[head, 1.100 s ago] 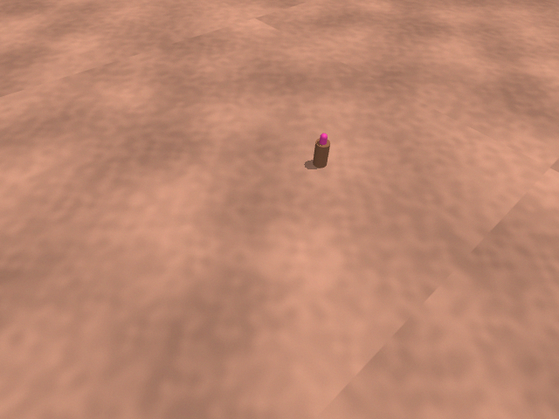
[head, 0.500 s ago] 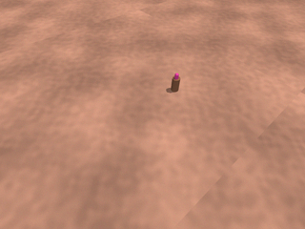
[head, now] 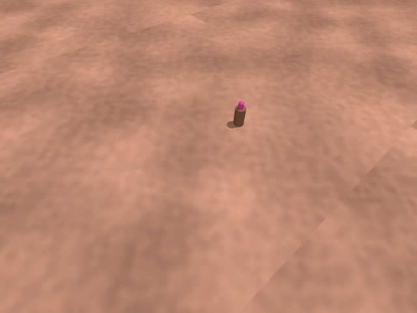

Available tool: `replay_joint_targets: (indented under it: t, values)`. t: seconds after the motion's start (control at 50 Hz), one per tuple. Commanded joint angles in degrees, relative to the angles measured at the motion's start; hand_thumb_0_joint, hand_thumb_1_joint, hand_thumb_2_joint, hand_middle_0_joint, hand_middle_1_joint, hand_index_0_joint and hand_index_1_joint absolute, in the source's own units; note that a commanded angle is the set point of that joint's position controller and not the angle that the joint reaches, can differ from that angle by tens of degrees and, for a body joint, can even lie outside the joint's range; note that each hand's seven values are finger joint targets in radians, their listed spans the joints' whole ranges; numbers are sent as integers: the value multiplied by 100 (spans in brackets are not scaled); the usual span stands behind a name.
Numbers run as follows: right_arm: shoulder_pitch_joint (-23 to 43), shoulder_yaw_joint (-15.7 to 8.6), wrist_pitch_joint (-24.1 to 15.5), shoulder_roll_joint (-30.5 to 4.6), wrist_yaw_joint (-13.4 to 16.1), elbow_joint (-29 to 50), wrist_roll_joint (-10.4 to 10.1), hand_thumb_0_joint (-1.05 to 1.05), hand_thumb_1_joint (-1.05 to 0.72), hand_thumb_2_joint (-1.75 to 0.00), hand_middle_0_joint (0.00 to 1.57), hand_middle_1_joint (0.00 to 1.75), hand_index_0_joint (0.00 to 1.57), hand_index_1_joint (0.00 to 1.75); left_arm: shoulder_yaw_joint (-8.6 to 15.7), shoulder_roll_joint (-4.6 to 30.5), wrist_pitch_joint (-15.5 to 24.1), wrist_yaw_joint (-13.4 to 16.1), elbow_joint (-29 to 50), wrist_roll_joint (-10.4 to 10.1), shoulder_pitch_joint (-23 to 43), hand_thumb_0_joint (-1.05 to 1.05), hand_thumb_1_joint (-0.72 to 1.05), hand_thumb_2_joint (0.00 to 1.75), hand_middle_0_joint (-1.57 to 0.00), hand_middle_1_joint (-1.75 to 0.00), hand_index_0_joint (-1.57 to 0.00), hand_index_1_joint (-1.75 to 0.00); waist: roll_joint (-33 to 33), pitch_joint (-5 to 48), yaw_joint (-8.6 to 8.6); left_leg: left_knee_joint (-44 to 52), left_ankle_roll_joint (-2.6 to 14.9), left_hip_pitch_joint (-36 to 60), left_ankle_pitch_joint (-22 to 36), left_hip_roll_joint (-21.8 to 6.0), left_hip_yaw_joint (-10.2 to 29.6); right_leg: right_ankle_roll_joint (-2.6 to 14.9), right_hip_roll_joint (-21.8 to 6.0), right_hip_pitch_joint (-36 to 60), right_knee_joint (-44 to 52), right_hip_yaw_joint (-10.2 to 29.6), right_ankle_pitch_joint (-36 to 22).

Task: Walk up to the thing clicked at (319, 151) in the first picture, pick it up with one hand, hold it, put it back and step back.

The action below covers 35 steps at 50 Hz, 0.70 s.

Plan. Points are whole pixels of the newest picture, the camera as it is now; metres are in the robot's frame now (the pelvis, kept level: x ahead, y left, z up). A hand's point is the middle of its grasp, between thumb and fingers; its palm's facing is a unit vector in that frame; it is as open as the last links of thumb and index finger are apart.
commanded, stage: stand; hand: left
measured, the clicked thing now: (239, 113) +1.45 -0.21 -0.68
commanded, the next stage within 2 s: walk up in 0.02 s
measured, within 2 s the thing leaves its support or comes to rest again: neither
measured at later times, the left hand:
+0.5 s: hand (127, 289) +0.20 +0.18 -0.15, palm faces -0.15 -0.91 -0.38, open 7.4 cm
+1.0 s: hand (181, 165) +0.55 +0.09 -0.14, palm faces -0.39 -0.85 -0.35, open 7.4 cm
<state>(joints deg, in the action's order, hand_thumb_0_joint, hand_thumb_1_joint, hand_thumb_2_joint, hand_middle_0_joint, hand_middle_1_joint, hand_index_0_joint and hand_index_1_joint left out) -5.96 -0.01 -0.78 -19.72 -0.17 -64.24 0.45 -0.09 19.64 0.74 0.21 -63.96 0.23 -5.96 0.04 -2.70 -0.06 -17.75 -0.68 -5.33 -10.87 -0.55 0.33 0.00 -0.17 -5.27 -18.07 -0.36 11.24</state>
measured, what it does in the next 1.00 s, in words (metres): walks ahead, turning right: right foot, then left foot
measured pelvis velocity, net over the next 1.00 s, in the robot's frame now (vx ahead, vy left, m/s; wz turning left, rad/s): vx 0.35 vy -0.13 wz -0.33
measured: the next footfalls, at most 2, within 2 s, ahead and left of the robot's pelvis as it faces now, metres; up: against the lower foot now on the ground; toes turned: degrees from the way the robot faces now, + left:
right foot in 0.32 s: +0.14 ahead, -0.22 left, +0.00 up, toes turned -13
left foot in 0.68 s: +0.38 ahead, +0.00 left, +0.00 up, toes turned -9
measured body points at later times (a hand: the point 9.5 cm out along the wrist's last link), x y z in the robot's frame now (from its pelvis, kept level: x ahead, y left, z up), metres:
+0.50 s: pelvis +0.12 -0.09 -0.02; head +0.12 -0.11 +0.43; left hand +0.21 +0.23 -0.12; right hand +0.15 -0.44 -0.13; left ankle +0.13 +0.04 -0.69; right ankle +0.10 -0.21 -0.75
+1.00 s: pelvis +0.35 -0.13 -0.01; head +0.38 -0.13 +0.44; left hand +0.57 +0.14 -0.12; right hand +0.25 -0.45 -0.11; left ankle +0.34 +0.00 -0.75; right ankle +0.41 -0.31 -0.71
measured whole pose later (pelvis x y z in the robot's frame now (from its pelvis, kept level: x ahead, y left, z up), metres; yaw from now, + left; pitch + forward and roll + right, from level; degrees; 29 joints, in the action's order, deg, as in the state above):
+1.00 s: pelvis +0.35 -0.13 -0.01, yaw -19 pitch -2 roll +1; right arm -21.6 -3.5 -5.6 -24.1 -3.1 -49.4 1.0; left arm 3.5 25.6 2.5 -4.9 -49.1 0.2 -11.4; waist -2.1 -4.8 3.0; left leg -25.4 -0.2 -5.3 -18.1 -3.4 -9.5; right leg 0.6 -4.3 -29.7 -43.6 0.7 13.1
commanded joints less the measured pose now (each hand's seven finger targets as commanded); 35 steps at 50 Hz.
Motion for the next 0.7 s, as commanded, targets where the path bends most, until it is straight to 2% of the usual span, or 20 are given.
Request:
replay_joint_targets:
  t: [0.0,0.02,0.04,0.06,0.08,0.1,0.16,0.2,0.24,0.28,0.3,0.32,0.34,0.36,0.38,0.44,0.58,0.64,0.66,0.68]
  values:
    - [-281,-648,-269,-1878,-1,743,159,0,-90,-90,20,30,20,30,640,1789,123,-172,857,180,-138,0,90,90,-20,-30,-20,-30,-157,919,188,-379,555,721,-1852,-617,381,354,-344,-708,-294,683,1687]
    - [-546,-734,-312,-1957,-29,617,189,0,-90,-90,20,30,20,30,629,1671,82,-267,906,206,244,0,90,90,-20,-30,-20,-30,147,431,413,-173,751,1050,-2773,-868,733,347,-264,-2045,-819,545,2295]
    - [-895,-857,-338,-2100,-21,607,181,0,-90,-90,20,30,20,30,623,1466,54,-356,1159,223,795,0,90,90,-20,-30,-20,-30,784,-41,711,546,1095,1159,-3325,-1603,1618,231,-85,-3107,-2106,185,1731]
    - [-965,-930,-379,-2258,-23,748,173,0,-90,-90,20,30,20,30,627,1417,47,-391,1388,262,972,0,90,90,-20,-30,-20,-30,925,-335,764,1009,1527,1014,-3205,-2499,2326,163,-307,-3772,-3071,374,1598]
    - [-743,-937,-446,-2266,-16,888,176,0,-90,-90,20,30,20,30,637,1489,80,-411,1416,248,803,0,90,90,-20,-30,-20,-30,582,-404,558,1103,1610,643,-3016,-2692,2459,181,-620,-3763,-3439,768,1462]
    - [-560,-900,-485,-2112,-10,1027,166,0,-90,-90,20,30,20,30,674,1611,99,-469,1356,225,482,0,90,90,-20,-30,-20,-30,246,-203,324,1082,1501,490,-2836,-2492,2167,179,-737,-3461,-3629,888,1247]
    - [157,-892,-512,-2049,-80,1374,249,0,-90,-90,20,30,20,30,710,1541,77,-671,1261,144,-285,0,90,90,-20,-30,-20,-30,915,-95,-131,903,1214,-43,-2376,-1935,841,89,-814,-2443,-2817,422,1151]
    - [72,-888,-498,-2005,-150,1422,295,0,-90,-90,20,30,20,30,750,1469,79,-727,1309,159,-216,0,90,90,-20,-30,-20,-30,982,-168,-45,635,1019,-545,-2031,-1526,101,45,-617,-1691,-2183,-14,898]
    - [99,-877,-459,-1975,-175,1451,274,0,-90,-90,20,30,20,30,783,1481,98,-707,1229,168,-528,0,90,90,-20,-30,-20,-30,724,-161,-171,99,907,-904,-1945,-1301,-305,30,-407,-956,-1831,-410,458]
    - [56,-811,-365,-1822,-169,1484,249,0,-90,-90,20,30,20,30,874,1585,154,-601,1000,208,-1309,0,90,90,-20,-30,-20,-30,-109,141,-525,-1467,746,-1538,-1804,-1001,-755,44,-15,233,-1569,-772,261]
    - [-143,-692,-316,-1531,-176,1513,237,0,-90,-90,20,30,20,30,1021,1932,222,-485,872,226,-2036,0,90,90,-20,-30,-20,-30,-1137,420,-879,-3226,607,-2384,-1432,-625,-972,243,14,1300,-1213,-258,1095]
    - [-4,-514,-348,-1082,-202,1843,97,0,-90,-90,20,30,20,30,1158,2601,278,-372,983,198,-2550,0,90,90,-20,-30,-20,-30,-2713,359,-1101,-4863,270,-3695,-2504,270,-862,855,-1520,1314,480,2963,2769]
    - [230,-630,-326,-1581,-174,1903,134,0,-90,-90,20,30,20,30,1084,2787,293,-392,1203,113,-2010,0,90,90,-20,-30,-20,-30,-1725,-44,-791,-5137,161,-3542,-2264,-154,18,1535,-2359,243,1199,4673,3539]
    - [193,-691,-334,-1887,-188,1763,66,0,-90,-90,20,30,20,30,1060,2633,278,-370,1398,15,-1440,0,90,90,-20,-30,-20,-30,-694,-307,-525,-5219,182,-3517,-1735,-522,283,1580,-2254,36,1152,4223,3796]
    - [-106,-695,-333,-1879,-227,1586,-2,0,-90,-90,20,30,20,30,990,2415,294,-332,1478,-21,-1154,0,90,90,-20,-30,-20,-30,-434,-225,-333,-5081,225,-3433,-1267,-658,247,1379,-1891,151,870,3394,3143]
    - [-736,-690,-330,-1704,-306,1409,27,0,-90,-90,20,30,20,30,853,2068,358,-302,1569,15,-967,0,90,90,-20,-30,-20,-30,-790,-245,-90,-4001,213,-2523,-925,-753,147,1159,-1298,-611,605,1966,1868]
    - [-484,-792,-377,-1584,-408,1795,121,0,-90,-90,20,30,20,30,817,2052,455,-324,1931,53,-873,0,90,90,-20,-30,-20,-30,-590,-204,-75,-2122,49,-1598,-156,-588,-234,1133,-1133,-1178,335,1197,1345]
    - [-1279,-899,-471,-1638,-339,1619,129,0,-90,-90,20,30,20,30,711,1867,445,-318,2036,80,-708,0,90,90,-20,-30,-20,-30,-98,117,456,-1564,168,296,-163,-213,-589,925,-877,-2128,-992,731,434]
    - [-1942,-1003,-524,-1877,-268,1459,156,0,-90,-90,20,30,20,30,602,1581,443,-315,2033,89,-940,0,90,90,-20,-30,-20,-30,780,503,756,-1247,384,1373,-829,-319,-202,756,-447,-2708,-2616,379,-35]
    - [-2564,-1126,-587,-2320,-190,1471,247,0,-90,-90,20,30,20,30,490,1067,456,-290,2073,37,-1150,0,90,90,-20,-30,-20,-30,2070,700,946,-231,777,1847,-2324,-1739,2205,388,403,-3675,-4618,182,1204]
